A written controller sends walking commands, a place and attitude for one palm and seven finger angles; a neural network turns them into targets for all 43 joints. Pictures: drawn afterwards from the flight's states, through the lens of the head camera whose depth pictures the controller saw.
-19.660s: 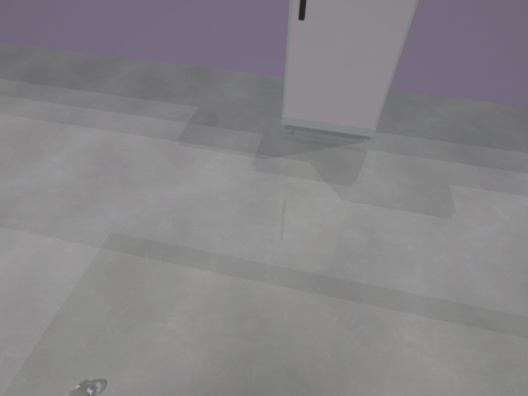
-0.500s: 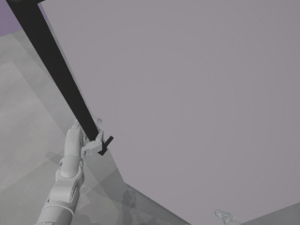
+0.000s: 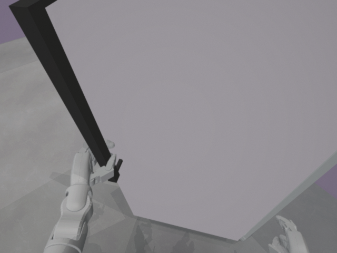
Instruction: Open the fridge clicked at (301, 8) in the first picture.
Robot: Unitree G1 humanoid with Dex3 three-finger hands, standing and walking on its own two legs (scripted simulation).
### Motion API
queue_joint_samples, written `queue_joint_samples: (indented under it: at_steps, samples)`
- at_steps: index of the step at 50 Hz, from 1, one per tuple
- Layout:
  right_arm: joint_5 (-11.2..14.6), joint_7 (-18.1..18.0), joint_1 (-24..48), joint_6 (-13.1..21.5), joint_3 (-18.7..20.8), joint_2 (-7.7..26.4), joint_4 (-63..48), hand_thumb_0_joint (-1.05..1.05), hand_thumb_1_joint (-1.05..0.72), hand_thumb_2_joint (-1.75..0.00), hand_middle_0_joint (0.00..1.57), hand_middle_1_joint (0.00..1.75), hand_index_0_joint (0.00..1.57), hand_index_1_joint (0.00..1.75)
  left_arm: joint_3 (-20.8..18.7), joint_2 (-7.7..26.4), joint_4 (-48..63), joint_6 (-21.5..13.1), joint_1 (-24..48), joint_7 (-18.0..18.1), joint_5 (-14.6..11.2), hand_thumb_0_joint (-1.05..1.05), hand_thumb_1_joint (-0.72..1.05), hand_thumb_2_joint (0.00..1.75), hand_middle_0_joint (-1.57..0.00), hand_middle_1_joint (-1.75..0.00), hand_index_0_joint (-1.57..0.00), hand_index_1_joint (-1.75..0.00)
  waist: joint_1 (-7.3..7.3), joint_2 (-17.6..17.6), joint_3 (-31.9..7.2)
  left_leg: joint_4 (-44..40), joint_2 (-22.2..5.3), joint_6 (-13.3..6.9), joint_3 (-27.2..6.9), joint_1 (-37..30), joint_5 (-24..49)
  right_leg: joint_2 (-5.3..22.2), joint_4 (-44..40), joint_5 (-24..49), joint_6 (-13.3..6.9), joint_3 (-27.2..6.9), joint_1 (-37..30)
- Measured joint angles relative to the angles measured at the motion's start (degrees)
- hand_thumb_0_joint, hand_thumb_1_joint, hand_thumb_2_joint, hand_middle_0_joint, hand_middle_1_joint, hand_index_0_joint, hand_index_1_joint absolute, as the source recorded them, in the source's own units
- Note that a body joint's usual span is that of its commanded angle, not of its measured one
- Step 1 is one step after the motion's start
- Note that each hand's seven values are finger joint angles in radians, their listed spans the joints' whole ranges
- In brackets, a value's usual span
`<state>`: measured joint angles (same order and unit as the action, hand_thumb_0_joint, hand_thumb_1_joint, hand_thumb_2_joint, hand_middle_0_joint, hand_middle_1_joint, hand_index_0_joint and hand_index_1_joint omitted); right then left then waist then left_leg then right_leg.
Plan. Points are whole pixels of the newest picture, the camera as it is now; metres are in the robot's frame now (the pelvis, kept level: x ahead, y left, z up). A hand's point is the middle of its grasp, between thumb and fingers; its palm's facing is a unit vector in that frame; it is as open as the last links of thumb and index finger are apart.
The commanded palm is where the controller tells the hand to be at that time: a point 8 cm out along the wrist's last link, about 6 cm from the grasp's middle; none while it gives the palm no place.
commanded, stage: walk backward, drawing the door open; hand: left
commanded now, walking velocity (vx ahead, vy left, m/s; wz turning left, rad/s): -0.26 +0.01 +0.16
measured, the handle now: (93, 119) +0.36 +0.17 +0.15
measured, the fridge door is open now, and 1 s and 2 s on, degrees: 39 81 76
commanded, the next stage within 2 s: stop walking and hold the door back in 0.88 s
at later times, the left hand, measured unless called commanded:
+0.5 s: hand out of the picture +0.12 +0.14 +0.03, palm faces +0.08 -0.98 -0.16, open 6.0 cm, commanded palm +0.08 +0.18 +0.02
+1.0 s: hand out of the picture -0.03 +0.06 +0.03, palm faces +0.13 -0.99 -0.06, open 6.1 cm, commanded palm -0.05 +0.12 +0.02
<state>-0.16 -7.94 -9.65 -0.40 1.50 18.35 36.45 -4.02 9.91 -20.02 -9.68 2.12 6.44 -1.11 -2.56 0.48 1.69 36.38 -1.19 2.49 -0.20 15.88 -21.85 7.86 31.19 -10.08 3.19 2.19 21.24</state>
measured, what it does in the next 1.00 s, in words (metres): walks backwards, turning left: left foot, then right foot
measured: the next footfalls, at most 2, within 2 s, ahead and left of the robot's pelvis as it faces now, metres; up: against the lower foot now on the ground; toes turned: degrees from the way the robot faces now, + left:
left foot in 0.02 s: +0.02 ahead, +0.16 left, +0.00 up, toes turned +2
right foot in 0.30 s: -0.08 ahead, -0.05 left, +0.00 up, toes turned -1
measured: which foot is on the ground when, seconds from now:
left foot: up 0.00-0.00, down 0.02-0.34, up 0.36-0.66, down 0.68-1.00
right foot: down 0.00-0.04, up 0.06-0.28, down 0.30-0.68, up 0.70-1.00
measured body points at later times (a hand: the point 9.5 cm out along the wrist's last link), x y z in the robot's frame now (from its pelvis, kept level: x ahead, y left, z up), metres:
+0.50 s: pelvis -0.16 +0.01 +0.01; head -0.13 -0.02 +0.46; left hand +0.11 +0.19 +0.04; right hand -0.01 -0.20 -0.12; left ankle -0.17 +0.16 -0.66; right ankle -0.12 -0.05 -0.73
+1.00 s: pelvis -0.23 -0.09 +0.00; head -0.18 -0.05 +0.45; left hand -0.04 +0.11 +0.04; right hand -0.01 -0.21 -0.10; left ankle -0.28 +0.14 -0.73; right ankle -0.17 -0.23 -0.73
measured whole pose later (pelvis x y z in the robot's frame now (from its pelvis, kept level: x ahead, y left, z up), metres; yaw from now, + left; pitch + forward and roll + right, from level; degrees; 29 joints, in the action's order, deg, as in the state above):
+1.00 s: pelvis -0.23 -0.09 +0.00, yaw +25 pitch +2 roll -2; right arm -1.5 -2.7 -11.8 8.7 -1.4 6.8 37.9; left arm 16.0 8.6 1.3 -9.1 -9.4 -0.7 1.4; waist -1.3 0.3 5.8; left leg 24.9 -7.5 8.2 -13.1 18.0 -10.5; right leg 0.8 29.8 -18.1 3.9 -0.6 15.5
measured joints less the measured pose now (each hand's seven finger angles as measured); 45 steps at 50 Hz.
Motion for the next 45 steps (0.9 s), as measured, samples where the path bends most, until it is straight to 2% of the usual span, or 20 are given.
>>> queue_joint_samples:
  at_steps: [1, 2, 3, 5, 8, 11, 15, 17, 18, 20, 22, 24, 26, 29, 31, 34, 36, 39, 42, 45]
  samples:
    - [-0.01, -0.03, -0.18, -0.25, 0.10, 0.29, -0.63, 0.01, -0.91, -0.90, 0.20, 0.29, 0.21, 0.30, 0.94, -0.49, 1.39, 0.20, -0.03, -0.20, -0.18, -0.02, 0.60, 0.74, -0.30, -1.32, -0.45, -1.40, -0.13, 0.47, -0.01, -5.23, -0.68, 0.20, 0.37, -2.19, 4.14, -0.08, 0.64, 0.38, 0.57, 0.49, 0.93]
    - [0.06, -0.03, 0.12, -0.58, 0.27, -0.59, -0.70, 0.01, -0.91, -0.90, 0.20, 0.29, 0.21, 0.30, 1.83, -0.25, 2.46, 0.37, 0.24, -0.36, -0.32, -0.02, 0.60, 0.74, -0.30, -1.33, -0.45, -1.40, -0.09, -0.79, 0.52, -6.41, 0.03, 0.49, 0.91, -2.15, 5.31, 0.62, 1.69, 0.30, 0.69, -0.11, 1.96]
    - [0.34, 0.15, 0.26, -1.06, 0.11, -1.83, -1.15, 0.01, -0.91, -0.90, 0.20, 0.29, 0.21, 0.30, 2.57, 0.17, 3.17, 0.51, 0.32, -0.32, -0.42, -0.02, 0.61, 0.73, -0.31, -1.33, -0.45, -1.40, 0.41, -2.00, 1.26, -6.06, 0.62, 0.02, 1.52, -1.79, 5.90, 0.37, 3.91, -3.37, 0.42, -1.32, 3.02]
    - [0.11, 0.92, -0.22, -0.91, -0.79, -4.24, -2.23, 0.01, -0.91, -0.90, 0.19, 0.29, 0.20, 0.30, 3.72, 0.50, 3.79, 0.87, -0.42, -0.18, -0.31, -0.02, 0.62, 0.73, -0.30, -1.34, -0.45, -1.40, 0.53, -1.65, 1.44, -6.40, -0.02, -1.17, 1.54, -0.86, 7.22, -2.78, 13.70, -13.00, -0.50, -1.73, 5.75]
    - [0.13, 2.56, -1.58, 0.59, -2.33, -7.41, -2.33, 0.01, -0.91, -0.90, 0.20, 0.29, 0.20, 0.30, 5.45, 0.07, 3.40, 1.21, -1.25, -0.37, -0.19, -0.02, 0.63, 0.74, -0.29, -1.35, -0.45, -1.40, 0.44, 0.50, 1.31, -8.82, -1.24, -2.00, 0.28, -0.25, 10.35, -7.35, 22.39, -16.29, -1.09, 0.21, 5.91]
    - [0.07, 3.59, -2.51, 1.34, -4.28, -9.38, -1.46, 0.01, -0.91, -0.90, 0.20, 0.29, 0.20, 0.30, 6.74, -0.91, 3.48, 1.68, -1.84, -0.04, -1.02, -0.02, 0.64, 0.75, -0.29, -1.36, -0.44, -1.40, 1.48, 1.59, 0.91, -10.15, -1.19, -2.06, 0.27, 0.96, 12.76, -9.39, 19.22, -17.14, -1.35, 1.73, 2.23]
    - [-0.33, 3.96, -2.42, 1.50, -6.14, -10.61, -0.26, 0.01, -0.90, -0.89, 0.20, 0.30, 0.20, 0.30, 7.34, -1.38, 5.54, 2.50, -2.89, 0.14, -2.32, -0.02, 0.63, 0.74, -0.32, -1.37, -0.42, -1.40, 2.29, 1.91, 0.48, -9.30, 0.70, -1.99, 1.02, 4.53, 14.85, -9.57, 3.41, -12.38, -2.03, 0.83, -6.48]
    - [-0.44, 4.08, -0.99, 1.00, -6.35, -9.97, 0.62, 0.01, -0.90, -0.89, 0.20, 0.30, 0.21, 0.30, 6.99, -2.39, 6.21, 2.79, -3.04, 0.33, -2.77, -0.02, 0.63, 0.74, -0.31, -1.36, -0.41, -1.40, 2.29, 4.35, 1.83, -8.38, -0.13, -1.83, 0.44, 5.95, 15.23, -10.85, -0.61, -6.71, -6.14, 1.30, -7.18]
    - [-0.10, 4.22, -0.65, 0.68, -6.12, -9.85, 0.98, 0.01, -0.90, -0.89, 0.20, 0.30, 0.21, 0.30, 7.06, -2.57, 6.53, 3.06, -3.30, 0.28, -2.80, -0.02, 0.62, 0.74, -0.31, -1.36, -0.41, -1.40, 2.07, 4.73, 2.16, -6.45, 0.20, -1.56, -0.10, 7.04, 11.35, -10.80, -0.75, -5.65, -7.19, 1.57, -6.67]
    - [0.16, 4.49, -1.00, 0.54, -5.43, -9.62, 1.49, 0.01, -0.90, -0.89, 0.20, 0.30, 0.21, 0.30, 7.32, -2.89, 6.49, 2.88, -3.88, -0.18, -2.26, -0.03, 0.62, 0.73, -0.31, -1.35, -0.41, -1.40, 2.04, 3.43, 1.89, 4.53, 2.45, -0.89, -1.24, 10.57, 3.29, -9.34, -0.53, -4.79, -7.89, 1.60, -5.34]
    - [-0.25, 4.23, -1.75, 0.85, -4.91, -8.86, 1.92, 0.01, -0.90, -0.89, 0.20, 0.30, 0.21, 0.30, 7.62, -3.54, 6.33, 2.43, -4.66, -0.60, -1.38, -0.03, 0.62, 0.73, -0.31, -1.35, -0.41, -1.40, 1.59, 2.02, 1.24, 16.35, 3.81, -0.12, -1.32, 13.18, -0.18, -7.89, -0.90, -4.04, -7.92, 2.07, -4.63]
    - [-0.60, 3.70, -2.27, 1.54, -4.24, -7.88, 2.53, 0.01, -0.90, -0.89, 0.20, 0.30, 0.21, 0.30, 8.23, -4.01, 6.30, 2.00, -5.22, -0.95, -0.69, -0.03, 0.62, 0.73, -0.32, -1.36, -0.41, -1.40, 0.99, 0.85, 0.76, 22.97, 3.81, 0.38, -0.81, 13.32, -2.37, -6.74, -1.29, -3.22, -7.91, 2.96, -4.19]
    - [-0.96, 3.04, -2.70, 2.24, -3.46, -6.81, 2.75, 0.01, -0.90, -0.89, 0.20, 0.30, 0.21, 0.30, 9.14, -4.40, 6.71, 1.78, -5.61, -1.30, -0.17, -0.02, 0.61, 0.73, -0.32, -1.36, -0.41, -1.40, 0.56, -0.24, 0.35, 24.40, 3.02, 0.30, -0.06, 11.54, -4.50, -5.82, -1.40, -2.50, -7.90, 3.97, -3.52]
    - [-1.44, 2.35, -3.11, 3.07, -2.29, -5.37, 2.47, 0.01, -0.90, -0.89, 0.20, 0.30, 0.20, 0.30, 11.01, -5.06, 8.40, 1.98, -6.05, -1.84, 0.45, -0.01, 0.62, 0.73, -0.32, -1.36, -0.42, -1.40, 0.04, -1.77, -0.14, 19.62, 1.15, -0.37, 1.48, 6.85, -7.44, -4.82, -1.50, -1.43, -7.92, 5.94, -2.04]
    - [-1.75, 2.13, -3.29, 3.68, -1.62, -4.58, 1.93, 0.01, -0.91, -0.89, 0.20, 0.30, 0.20, 0.30, 12.47, -5.76, 10.00, 2.33, -6.20, -2.37, 0.87, 0.00, 0.62, 0.73, -0.33, -1.36, -0.42, -1.40, -0.41, -2.43, -0.36, 11.74, -0.17, -0.68, 2.74, 2.81, -7.15, -4.49, -1.62, -0.61, -7.89, 7.74, -0.83]
    - [-1.84, 2.09, -3.55, 4.77, -0.77, -3.41, -0.57, 0.01, -0.91, -0.90, 0.20, 0.29, 0.20, 0.30, 15.11, -6.55, 13.80, 2.96, -6.38, -3.35, 1.06, 0.02, 0.63, 0.73, -0.35, -1.37, -0.42, -1.40, -1.38, -1.93, -0.24, -6.26, -1.89, -1.35, 3.54, -4.39, 1.21, -4.62, 1.66, -0.88, -6.99, 10.72, 2.62]
    - [-2.53, 2.33, -2.51, 5.29, -0.40, -5.70, -0.53, 0.01, -0.91, -0.90, 0.20, 0.29, 0.20, 0.30, 16.31, -4.43, 14.68, 2.43, -5.86, -3.95, 1.66, 0.02, 0.62, 0.72, -0.35, -1.37, -0.41, -1.40, -2.15, -4.51, 1.44, -6.23, -0.80, -1.23, 2.65, -3.65, 2.31, -4.92, 12.13, -9.07, -3.93, 6.69, 6.61]
    - [-3.36, 3.32, -3.14, 6.59, -1.36, -8.22, -0.08, 0.01, -0.91, -0.90, 0.20, 0.29, 0.20, 0.29, 18.08, -3.20, 14.11, 2.44, -5.95, -5.77, 3.08, 0.02, 0.62, 0.71, -0.33, -1.36, -0.42, -1.40, -3.58, -3.03, 2.77, -9.25, -2.75, 0.00, -2.64, -3.29, 6.29, -8.59, 27.28, -13.27, -1.13, 2.90, 10.52]
    - [-2.79, 4.73, -4.04, 7.72, -2.53, -9.05, 0.39, 0.01, -0.91, -0.90, 0.20, 0.29, 0.20, 0.30, 20.19, -3.71, 14.20, 2.48, -6.38, -6.77, 4.12, 0.03, 0.63, 0.71, -0.32, -1.34, -0.42, -1.40, -1.51, -0.49, 3.83, -12.82, -5.89, 1.51, -6.38, -3.07, 9.64, -9.60, 29.66, -12.00, -0.23, 1.21, 10.85]
    - [-2.14, 5.42, -3.96, 8.32, -3.28, -9.70, 0.78, 0.01, -0.90, -0.89, 0.20, 0.30, 0.20, 0.30, 21.23, -3.88, 16.14, 2.22, -8.02, -7.15, 4.01, 0.04, 0.63, 0.73, -0.31, -1.35, -0.43, -1.40, 0.50, 0.38, 4.47, -13.94, -7.32, 3.24, -8.62, -2.12, 11.10, -8.30, 21.17, -11.98, 0.11, -1.01, 6.68]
